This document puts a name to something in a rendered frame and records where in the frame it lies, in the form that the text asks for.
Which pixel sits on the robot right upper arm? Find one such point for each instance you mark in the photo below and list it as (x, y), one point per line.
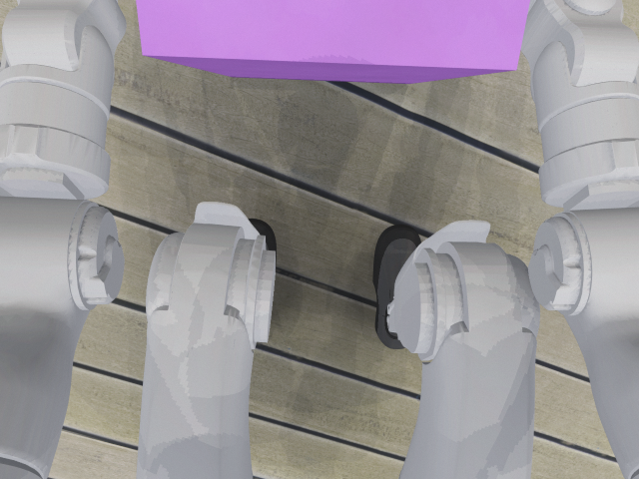
(585, 264)

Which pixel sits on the carton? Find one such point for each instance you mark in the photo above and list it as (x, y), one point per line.
(371, 41)

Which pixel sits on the robot right thigh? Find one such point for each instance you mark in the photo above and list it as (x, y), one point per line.
(460, 307)

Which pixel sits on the left robot forearm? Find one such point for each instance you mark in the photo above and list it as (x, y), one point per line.
(56, 79)

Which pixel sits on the robot left upper arm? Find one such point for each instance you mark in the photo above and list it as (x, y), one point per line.
(59, 258)

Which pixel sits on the right robot forearm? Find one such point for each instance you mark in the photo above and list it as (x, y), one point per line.
(584, 67)

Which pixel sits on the robot right shin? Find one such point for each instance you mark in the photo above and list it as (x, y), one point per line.
(476, 231)

